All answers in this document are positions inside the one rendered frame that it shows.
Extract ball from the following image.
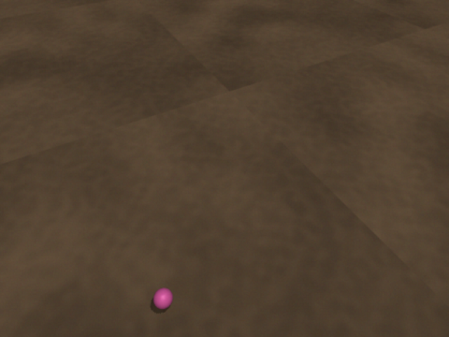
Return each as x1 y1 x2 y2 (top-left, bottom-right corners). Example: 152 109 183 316
154 288 173 309

